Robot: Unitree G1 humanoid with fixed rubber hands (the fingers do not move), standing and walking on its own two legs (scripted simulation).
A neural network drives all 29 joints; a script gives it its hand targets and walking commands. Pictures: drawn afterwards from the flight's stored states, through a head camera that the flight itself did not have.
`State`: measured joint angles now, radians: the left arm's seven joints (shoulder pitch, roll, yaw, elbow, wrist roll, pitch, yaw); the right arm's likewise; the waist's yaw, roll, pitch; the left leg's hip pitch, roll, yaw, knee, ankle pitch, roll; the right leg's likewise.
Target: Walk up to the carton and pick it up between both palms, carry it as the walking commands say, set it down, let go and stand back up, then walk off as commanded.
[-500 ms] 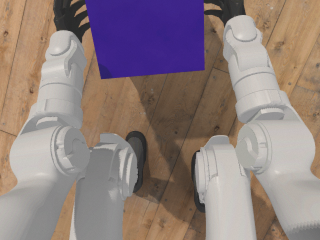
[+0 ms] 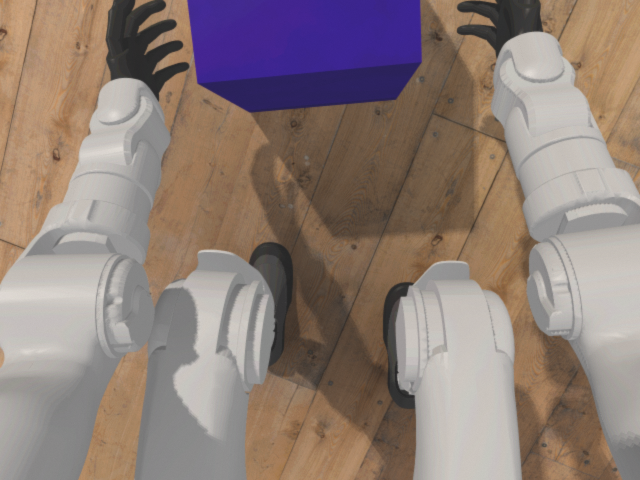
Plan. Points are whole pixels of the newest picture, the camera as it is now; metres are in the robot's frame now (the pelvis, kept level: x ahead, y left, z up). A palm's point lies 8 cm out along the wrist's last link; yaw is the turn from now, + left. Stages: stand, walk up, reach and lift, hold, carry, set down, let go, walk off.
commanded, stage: set down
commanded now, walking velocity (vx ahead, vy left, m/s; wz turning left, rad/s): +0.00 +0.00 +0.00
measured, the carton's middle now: out of the picture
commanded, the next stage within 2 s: let go in 1.54 s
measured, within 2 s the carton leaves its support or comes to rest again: neither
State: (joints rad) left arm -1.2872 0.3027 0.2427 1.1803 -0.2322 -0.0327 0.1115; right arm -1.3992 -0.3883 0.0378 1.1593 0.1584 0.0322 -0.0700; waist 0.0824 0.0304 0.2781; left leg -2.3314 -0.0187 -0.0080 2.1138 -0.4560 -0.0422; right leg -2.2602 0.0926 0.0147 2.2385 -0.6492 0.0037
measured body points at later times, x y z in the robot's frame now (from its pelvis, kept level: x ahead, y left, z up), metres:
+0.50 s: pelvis +0.00 +0.00 +0.04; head +0.34 +0.00 +0.33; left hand +0.50 +0.23 -0.10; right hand +0.57 -0.16 -0.10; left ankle +0.14 +0.13 -0.33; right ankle +0.09 -0.11 -0.33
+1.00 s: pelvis +0.03 +0.01 +0.16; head +0.33 +0.00 +0.50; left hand +0.50 +0.24 +0.05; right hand +0.57 -0.17 +0.05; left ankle +0.14 +0.13 -0.33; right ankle +0.09 -0.11 -0.33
